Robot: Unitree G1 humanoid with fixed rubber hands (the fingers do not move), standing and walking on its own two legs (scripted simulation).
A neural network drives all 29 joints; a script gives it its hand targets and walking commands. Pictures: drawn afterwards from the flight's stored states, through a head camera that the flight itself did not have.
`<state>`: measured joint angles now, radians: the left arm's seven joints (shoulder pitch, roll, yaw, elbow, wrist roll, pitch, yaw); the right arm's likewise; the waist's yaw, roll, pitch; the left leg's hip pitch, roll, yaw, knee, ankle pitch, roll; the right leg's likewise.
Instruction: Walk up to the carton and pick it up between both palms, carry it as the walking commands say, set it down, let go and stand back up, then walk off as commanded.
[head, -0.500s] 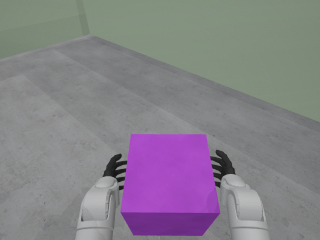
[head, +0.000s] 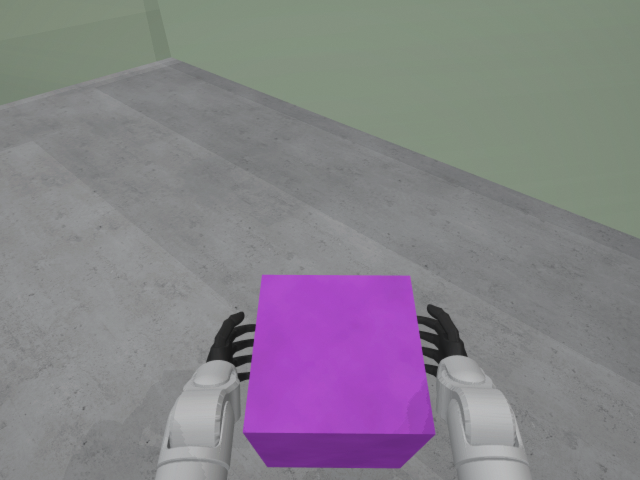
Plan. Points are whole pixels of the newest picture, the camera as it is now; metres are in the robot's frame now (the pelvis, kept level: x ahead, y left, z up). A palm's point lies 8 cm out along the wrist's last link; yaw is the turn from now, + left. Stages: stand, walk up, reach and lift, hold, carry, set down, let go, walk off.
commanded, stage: carry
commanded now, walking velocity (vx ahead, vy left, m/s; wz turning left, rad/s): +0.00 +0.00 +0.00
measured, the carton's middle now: (334, 376) +0.30 -0.01 -0.03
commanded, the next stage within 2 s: none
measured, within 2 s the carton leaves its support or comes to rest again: neither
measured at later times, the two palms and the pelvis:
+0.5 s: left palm (205, 369) +0.28 +0.16 +0.03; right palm (432, 361) +0.28 -0.13 +0.04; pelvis +0.00 +0.02 +0.00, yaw +0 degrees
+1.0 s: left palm (196, 364) +0.28 +0.17 +0.05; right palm (429, 356) +0.28 -0.12 +0.05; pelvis +0.01 +0.02 +0.00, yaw +0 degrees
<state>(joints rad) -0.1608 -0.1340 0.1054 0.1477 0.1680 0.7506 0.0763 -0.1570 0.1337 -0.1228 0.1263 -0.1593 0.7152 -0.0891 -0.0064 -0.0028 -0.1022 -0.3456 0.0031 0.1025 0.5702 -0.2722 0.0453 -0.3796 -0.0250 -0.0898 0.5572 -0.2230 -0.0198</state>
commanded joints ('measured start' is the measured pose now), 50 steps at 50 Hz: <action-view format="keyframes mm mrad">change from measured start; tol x32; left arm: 1 -500 -792 -621 -505 -330 -10 -159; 22 -442 -693 -305 28 -78 -122 -180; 50 -613 -848 -591 -399 -302 -3 -182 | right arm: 1 -369 825 643 -376 319 43 176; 22 -387 759 350 100 83 -73 192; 50 -565 868 584 -299 306 47 212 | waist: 1 4 -26 -388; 50 8 63 -240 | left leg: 1 98 140 -146 -71 198 20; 50 66 126 -162 -153 181 19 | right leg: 1 214 -116 112 -52 168 -13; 50 158 -105 94 -44 100 9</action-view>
